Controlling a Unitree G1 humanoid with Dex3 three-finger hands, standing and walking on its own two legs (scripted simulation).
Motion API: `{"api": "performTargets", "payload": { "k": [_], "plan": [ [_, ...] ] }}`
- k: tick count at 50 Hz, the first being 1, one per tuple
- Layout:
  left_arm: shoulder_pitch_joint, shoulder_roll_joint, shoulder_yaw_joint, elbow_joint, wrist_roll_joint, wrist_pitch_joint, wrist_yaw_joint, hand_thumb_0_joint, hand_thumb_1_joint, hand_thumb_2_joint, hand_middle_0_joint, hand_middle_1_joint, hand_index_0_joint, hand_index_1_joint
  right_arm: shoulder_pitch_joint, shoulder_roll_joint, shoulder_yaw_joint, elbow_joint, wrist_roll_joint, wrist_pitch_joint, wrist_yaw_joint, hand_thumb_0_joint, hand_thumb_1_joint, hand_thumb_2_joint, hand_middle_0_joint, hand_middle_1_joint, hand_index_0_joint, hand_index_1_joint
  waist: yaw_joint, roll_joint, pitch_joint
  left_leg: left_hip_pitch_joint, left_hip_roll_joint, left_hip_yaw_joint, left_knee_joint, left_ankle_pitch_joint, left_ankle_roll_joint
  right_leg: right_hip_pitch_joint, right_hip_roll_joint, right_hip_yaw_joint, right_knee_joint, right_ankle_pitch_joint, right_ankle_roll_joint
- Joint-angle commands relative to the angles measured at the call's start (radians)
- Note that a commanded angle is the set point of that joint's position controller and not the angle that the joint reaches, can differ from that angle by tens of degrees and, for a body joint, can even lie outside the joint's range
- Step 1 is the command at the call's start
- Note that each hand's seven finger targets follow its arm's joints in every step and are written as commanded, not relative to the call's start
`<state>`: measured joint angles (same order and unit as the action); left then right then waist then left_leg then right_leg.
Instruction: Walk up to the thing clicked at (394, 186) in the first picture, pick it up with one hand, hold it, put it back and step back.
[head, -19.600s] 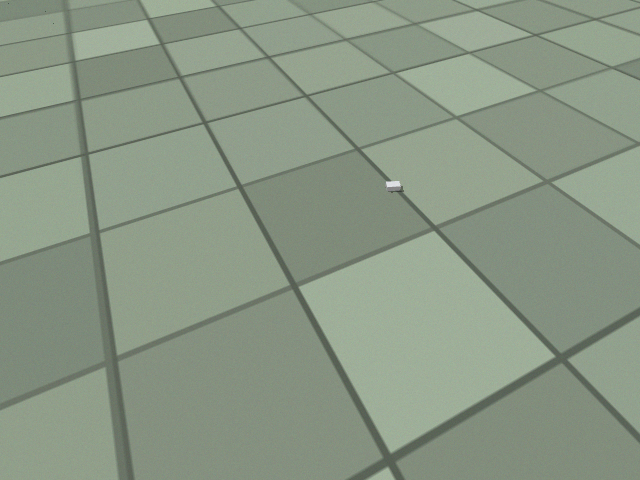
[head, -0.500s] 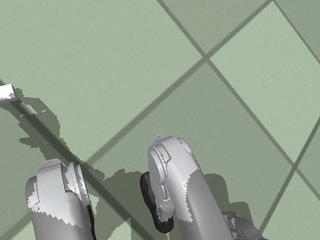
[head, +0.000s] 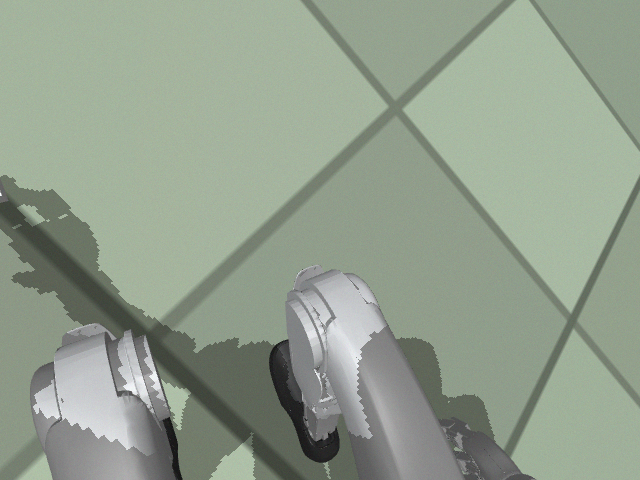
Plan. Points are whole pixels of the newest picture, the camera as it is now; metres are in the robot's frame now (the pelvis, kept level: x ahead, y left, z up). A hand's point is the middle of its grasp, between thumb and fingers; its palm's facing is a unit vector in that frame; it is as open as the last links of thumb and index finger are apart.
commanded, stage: rise first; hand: left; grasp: from above
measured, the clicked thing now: out of the picture +0.52 +0.33 -0.31
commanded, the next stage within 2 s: none
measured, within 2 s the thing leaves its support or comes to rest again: neither
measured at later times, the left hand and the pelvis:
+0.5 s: hand out of the picture +0.46 +0.37 -0.18, palm faces -0.45 -0.08 -0.89, open 12.5 cm; pelvis +0.00 +0.00 +0.00, yaw +0 degrees
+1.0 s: hand out of the picture +0.47 +0.37 -0.17, palm faces -0.45 -0.08 -0.89, open 12.7 cm; pelvis +0.00 +0.00 +0.00, yaw +0 degrees
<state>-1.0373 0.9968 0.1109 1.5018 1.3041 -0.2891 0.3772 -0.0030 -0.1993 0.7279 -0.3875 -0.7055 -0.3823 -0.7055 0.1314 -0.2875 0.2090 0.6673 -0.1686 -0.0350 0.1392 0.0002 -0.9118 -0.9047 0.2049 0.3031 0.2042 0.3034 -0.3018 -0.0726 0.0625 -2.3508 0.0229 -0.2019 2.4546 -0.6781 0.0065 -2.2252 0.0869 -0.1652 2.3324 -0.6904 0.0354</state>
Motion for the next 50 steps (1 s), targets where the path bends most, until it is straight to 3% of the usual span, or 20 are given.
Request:
{"api": "performTargets", "payload": {
  "k": [1,3,7,11,15,16,19,24,25,27,35,43,50],
  "plan": [
    [-0.272,0.284,0.035,-0.133,-0.025,0.005,0.045,0.0,-0.234,0.744,-0.361,-0.721,-0.359,-0.724,0.199,-0.289,-0.086,0.008,0.002,-0.004,-0.018,0.0,-0.909,-0.902,0.199,0.3,0.199,0.3,-0.008,0.468,-0.684,0.58,0.016,0.073,-0.234,0.197,0.019,0.304,0.021,-0.056,-0.219,0.255,-0.062],
    [-0.279,0.268,0.022,-0.128,-0.026,0.005,0.044,0.0,-0.241,0.75,-0.351,-0.733,-0.349,-0.734,0.203,-0.289,-0.087,0.01,0.003,-0.007,-0.017,0.0,-0.909,-0.902,0.199,0.3,0.2,0.3,-0.02,0.456,-0.672,0.566,0.015,0.068,-0.239,0.191,0.018,0.299,0.02,-0.059,-0.214,0.255,-0.063],
    [-0.259,0.296,0.04,-0.128,-0.032,0.005,0.046,0.0,-0.25,0.762,-0.35,-0.723,-0.345,-0.728,0.197,-0.293,-0.08,0.006,0.004,-0.009,-0.018,0.0,-0.908,-0.902,0.2,0.3,0.2,0.3,-0.005,0.455,-0.674,0.563,0.015,0.072,-0.237,0.19,0.019,0.313,0.02,-0.058,-0.219,0.253,-0.062],
    [-0.274,0.293,0.04,-0.164,-0.038,0.005,0.04,0.0,-0.245,0.757,-0.355,-0.716,-0.349,-0.722,0.203,-0.297,-0.081,0.004,0.001,-0.011,-0.015,0.0,-0.907,-0.902,0.2,0.3,0.2,0.3,-0.011,0.493,-0.702,0.619,0.019,0.059,-0.244,0.235,0.012,0.307,0.018,-0.064,-0.207,0.278,-0.063],
    [-0.276,0.292,0.028,-0.163,-0.035,0.01,0.031,0.0,-0.254,0.766,-0.348,-0.72,-0.341,-0.727,0.204,-0.291,-0.079,0.003,0.004,-0.007,-0.013,0.0,-0.907,-0.902,0.2,0.3,0.2,0.3,-0.016,0.49,-0.695,0.576,0.016,0.071,-0.238,0.217,0.018,0.325,0.022,-0.058,-0.219,0.275,-0.063],
    [-0.276,0.304,0.045,-0.177,-0.04,0.01,0.031,0.0,-0.254,0.765,-0.349,-0.716,-0.341,-0.724,0.206,-0.293,-0.082,0.002,0.005,-0.005,-0.014,0.0,-0.906,-0.901,0.2,0.3,0.2,0.3,-0.005,0.478,-0.704,0.578,0.015,0.073,-0.239,0.211,0.019,0.326,0.022,-0.057,-0.223,0.269,-0.062],
    [-0.269,0.262,0.011,-0.157,-0.042,0.011,0.019,0.0,-0.287,0.794,-0.322,-0.743,-0.313,-0.752,0.202,-0.287,-0.079,0.003,0.005,-0.003,-0.012,0.0,-0.906,-0.901,0.2,0.3,0.2,0.3,-0.018,0.461,-0.677,0.553,0.014,0.073,-0.241,0.191,0.02,0.32,0.024,-0.058,-0.226,0.257,-0.063],
    [-0.287,0.271,0.006,-0.145,-0.045,0.008,0.01,0.0,-0.281,0.79,-0.321,-0.751,-0.315,-0.757,0.206,-0.295,-0.079,0.003,0.008,-0.003,-0.012,0.0,-0.905,-0.901,0.2,0.3,0.2,0.3,-0.027,0.445,-0.655,0.564,0.018,0.059,-0.244,0.19,0.018,0.296,0.021,-0.064,-0.222,0.251,-0.062],
    [-0.29,0.268,0.002,-0.146,-0.044,0.007,0.01,0.0,-0.296,0.803,-0.311,-0.759,-0.304,-0.767,0.206,-0.291,-0.076,0.002,0.008,-0.005,-0.012,0.0,-0.905,-0.901,0.2,0.3,0.2,0.3,-0.026,0.461,-0.647,0.559,0.016,0.064,-0.243,0.191,0.018,0.305,0.021,-0.058,-0.226,0.256,-0.063],
    [-0.304,0.314,0.035,-0.181,-0.041,0.006,0.015,0.0,-0.286,0.796,-0.321,-0.747,-0.313,-0.755,0.211,-0.297,-0.078,-0.005,0.009,-0.004,-0.014,0.0,-0.905,-0.901,0.2,0.3,0.2,0.3,-0.014,0.45,-0.694,0.572,0.016,0.067,-0.239,0.211,0.02,0.332,0.022,-0.059,-0.226,0.272,-0.06],
    [-0.287,0.273,0.009,-0.159,-0.036,0.014,-0.003,0.0,-0.303,0.814,-0.321,-0.735,-0.306,-0.751,0.202,-0.29,-0.078,-0.01,0.009,0.002,-0.012,0.0,-0.903,-0.901,0.2,0.3,0.2,0.3,-0.022,0.469,-0.649,0.561,0.017,0.065,-0.257,0.168,0.016,0.289,0.019,-0.06,-0.225,0.235,-0.066],
    [-0.287,0.293,0.02,-0.189,-0.051,0.014,-0.019,0.0,-0.294,0.807,-0.328,-0.722,-0.312,-0.739,0.22,-0.291,-0.079,-0.012,0.013,0.006,-0.013,0.0,-0.903,-0.901,0.2,0.3,0.2,0.3,-0.021,0.454,-0.7,0.575,0.015,0.075,-0.239,0.226,0.023,0.344,0.021,-0.051,-0.239,0.282,-0.057],
    [-0.288,0.294,0.013,-0.197,-0.044,0.013,-0.025,0.0,-0.299,0.811,-0.324,-0.722,-0.308,-0.738,0.205,-0.291,-0.079,-0.017,0.017,0.015,-0.016,0.0,-0.901,-0.9,0.2,0.3,0.2,0.3,-0.006,0.476,-0.691,0.568,0.015,0.072,-0.253,0.192,0.018,0.312,0.021,-0.056,-0.23,0.25,-0.065]
  ]
}}
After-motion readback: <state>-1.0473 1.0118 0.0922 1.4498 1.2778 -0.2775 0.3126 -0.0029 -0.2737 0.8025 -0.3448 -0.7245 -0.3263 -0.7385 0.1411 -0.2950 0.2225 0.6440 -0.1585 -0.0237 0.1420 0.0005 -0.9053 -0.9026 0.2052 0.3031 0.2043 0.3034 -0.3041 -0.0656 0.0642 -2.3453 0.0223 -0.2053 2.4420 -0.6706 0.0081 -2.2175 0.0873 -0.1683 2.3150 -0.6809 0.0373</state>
